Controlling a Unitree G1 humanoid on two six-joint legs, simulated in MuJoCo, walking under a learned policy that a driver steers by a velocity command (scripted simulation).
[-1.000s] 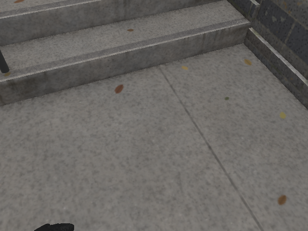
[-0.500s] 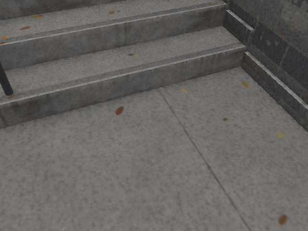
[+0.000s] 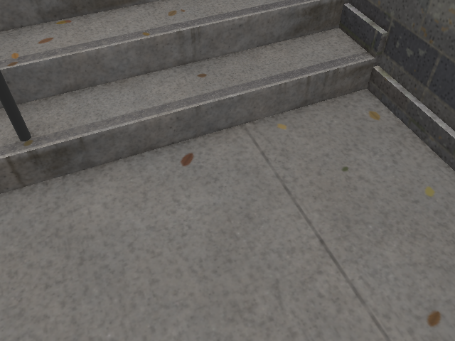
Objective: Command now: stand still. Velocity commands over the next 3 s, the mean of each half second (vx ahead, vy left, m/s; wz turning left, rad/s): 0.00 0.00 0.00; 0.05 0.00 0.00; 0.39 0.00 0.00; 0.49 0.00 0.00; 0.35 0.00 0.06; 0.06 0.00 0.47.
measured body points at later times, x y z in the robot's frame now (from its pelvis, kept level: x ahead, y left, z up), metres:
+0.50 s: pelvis +0.01 +0.00 +0.00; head +0.02 -0.01 +0.45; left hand +0.01 +0.23 -0.15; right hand +0.00 -0.24 -0.16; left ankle +0.00 +0.13 -0.74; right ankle +0.02 -0.14 -0.74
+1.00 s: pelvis +0.03 -0.01 +0.01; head +0.04 -0.01 +0.46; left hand +0.02 +0.23 -0.14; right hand -0.01 -0.25 -0.15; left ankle +0.00 +0.13 -0.74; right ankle +0.01 -0.13 -0.74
